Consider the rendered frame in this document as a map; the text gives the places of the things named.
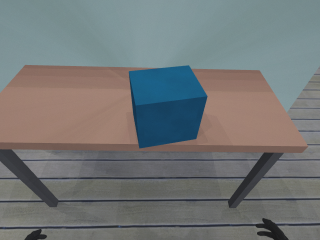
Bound left robot hand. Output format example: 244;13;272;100
25;229;47;240

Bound right robot hand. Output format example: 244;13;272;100
255;218;289;240

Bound carton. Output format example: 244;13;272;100
129;65;208;149

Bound table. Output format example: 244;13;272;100
0;65;308;208

